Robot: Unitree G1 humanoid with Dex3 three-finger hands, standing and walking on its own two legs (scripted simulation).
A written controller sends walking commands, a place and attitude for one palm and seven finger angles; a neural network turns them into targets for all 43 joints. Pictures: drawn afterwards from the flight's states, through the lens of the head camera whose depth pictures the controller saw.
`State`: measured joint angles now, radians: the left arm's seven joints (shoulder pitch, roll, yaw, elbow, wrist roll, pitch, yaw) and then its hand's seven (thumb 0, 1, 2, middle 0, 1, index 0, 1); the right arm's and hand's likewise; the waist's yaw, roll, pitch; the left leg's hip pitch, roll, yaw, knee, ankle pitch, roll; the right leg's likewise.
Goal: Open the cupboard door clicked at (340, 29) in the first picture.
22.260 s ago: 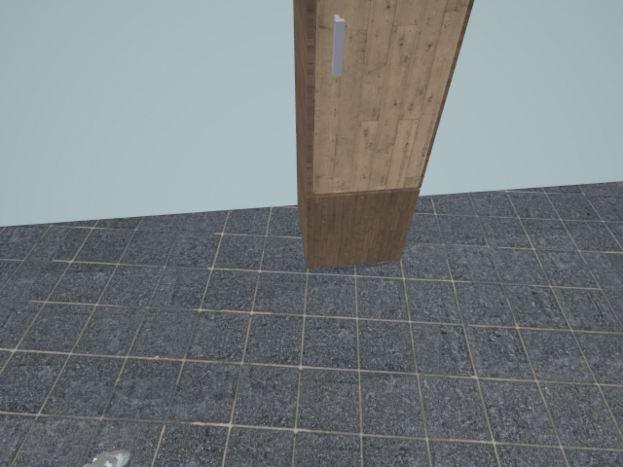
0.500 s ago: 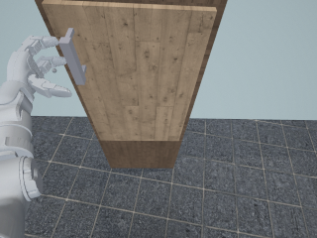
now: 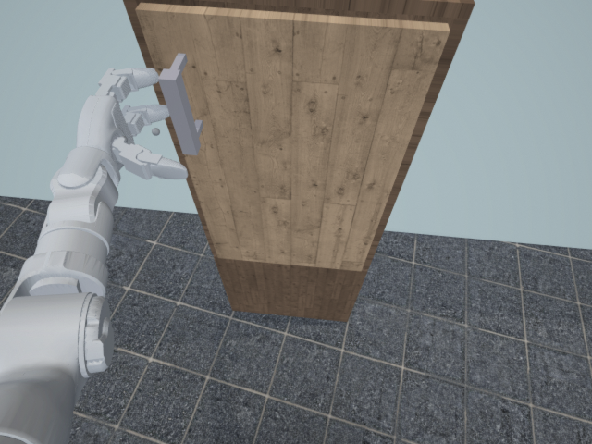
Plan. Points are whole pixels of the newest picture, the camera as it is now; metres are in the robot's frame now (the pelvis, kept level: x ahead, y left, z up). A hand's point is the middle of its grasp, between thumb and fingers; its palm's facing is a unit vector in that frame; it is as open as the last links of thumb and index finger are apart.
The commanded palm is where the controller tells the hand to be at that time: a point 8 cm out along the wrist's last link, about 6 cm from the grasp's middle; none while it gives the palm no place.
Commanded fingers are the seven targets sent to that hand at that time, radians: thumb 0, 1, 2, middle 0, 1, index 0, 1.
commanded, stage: slide the fingers in behind the handle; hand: left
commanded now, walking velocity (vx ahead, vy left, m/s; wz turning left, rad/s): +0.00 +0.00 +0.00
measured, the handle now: (186, 106) +0.52 +0.17 +0.15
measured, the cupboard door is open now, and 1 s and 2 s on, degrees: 0 0 0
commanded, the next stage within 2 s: move the hooked fingers beside the handle in 0.24 s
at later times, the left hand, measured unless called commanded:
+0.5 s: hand (160, 136) +0.46 +0.19 +0.15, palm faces +0.01 -1.00 -0.02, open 15.6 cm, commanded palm +0.45 +0.21 +0.15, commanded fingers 0.00 -0.50 0.30 -0.30 -1.20 -0.30 -1.20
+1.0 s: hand (151, 133) +0.47 +0.20 +0.15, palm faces -0.05 -1.00 -0.02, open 15.0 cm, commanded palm +0.45 +0.24 +0.15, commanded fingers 0.00 -0.50 0.30 -0.30 -1.20 -0.30 -1.20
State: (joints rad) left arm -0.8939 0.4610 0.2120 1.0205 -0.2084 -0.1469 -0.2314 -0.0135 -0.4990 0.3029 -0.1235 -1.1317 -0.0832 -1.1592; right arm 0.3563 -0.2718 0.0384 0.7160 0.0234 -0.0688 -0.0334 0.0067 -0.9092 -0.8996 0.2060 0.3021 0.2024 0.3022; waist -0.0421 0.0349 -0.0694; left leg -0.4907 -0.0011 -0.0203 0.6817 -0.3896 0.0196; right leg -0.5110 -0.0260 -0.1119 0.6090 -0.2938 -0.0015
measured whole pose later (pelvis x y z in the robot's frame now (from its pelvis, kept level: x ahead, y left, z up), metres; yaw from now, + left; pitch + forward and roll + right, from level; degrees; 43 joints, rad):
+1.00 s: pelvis -0.01 +0.00 +0.00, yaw -2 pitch +12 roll -1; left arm -0.90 0.56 0.32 1.11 -0.19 -0.19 -0.36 -0.01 -0.50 0.30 -0.30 -1.20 -0.11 -1.13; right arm 0.36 -0.29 0.06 0.69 0.03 -0.07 -0.07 0.01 -0.91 -0.90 0.21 0.30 0.20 0.30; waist -0.09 0.02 -0.06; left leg -0.51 0.01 0.01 0.68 -0.37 0.02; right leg -0.55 -0.01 -0.08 0.61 -0.27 -0.01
